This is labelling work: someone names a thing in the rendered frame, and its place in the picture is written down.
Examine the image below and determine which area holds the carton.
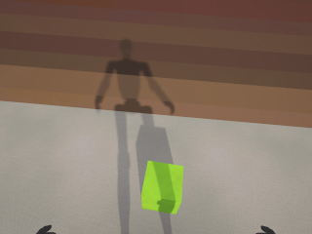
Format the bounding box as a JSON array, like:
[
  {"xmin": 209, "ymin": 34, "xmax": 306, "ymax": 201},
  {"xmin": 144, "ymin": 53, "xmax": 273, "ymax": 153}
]
[{"xmin": 141, "ymin": 161, "xmax": 183, "ymax": 215}]

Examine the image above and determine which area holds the robot left hand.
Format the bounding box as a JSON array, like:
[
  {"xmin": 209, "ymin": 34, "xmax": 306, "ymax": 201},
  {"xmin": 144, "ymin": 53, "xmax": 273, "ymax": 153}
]
[{"xmin": 36, "ymin": 224, "xmax": 57, "ymax": 234}]

